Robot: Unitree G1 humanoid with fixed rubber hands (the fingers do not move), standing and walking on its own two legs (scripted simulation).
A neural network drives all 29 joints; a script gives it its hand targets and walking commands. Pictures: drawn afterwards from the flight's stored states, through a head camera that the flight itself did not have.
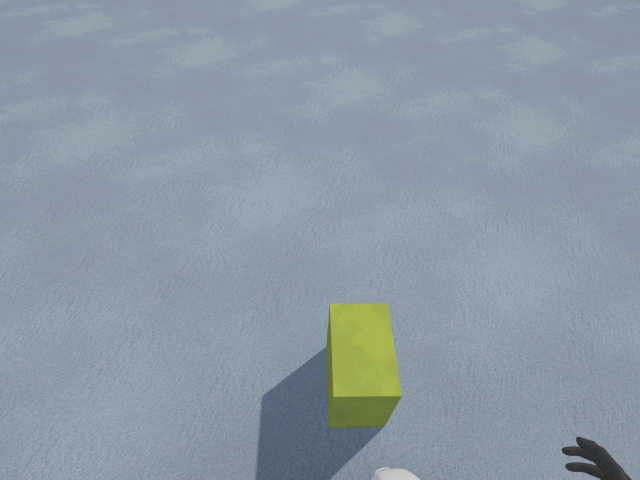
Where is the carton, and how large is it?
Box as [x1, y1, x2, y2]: [326, 304, 401, 427]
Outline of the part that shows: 330,304 326,344 329,427 383,426 401,396 387,304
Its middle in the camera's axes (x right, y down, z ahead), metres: +0.11 +0.37 +1.10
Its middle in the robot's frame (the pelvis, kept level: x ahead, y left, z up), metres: +0.50 -0.10 -0.61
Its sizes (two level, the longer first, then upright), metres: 0.251 0.163 0.281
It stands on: the floor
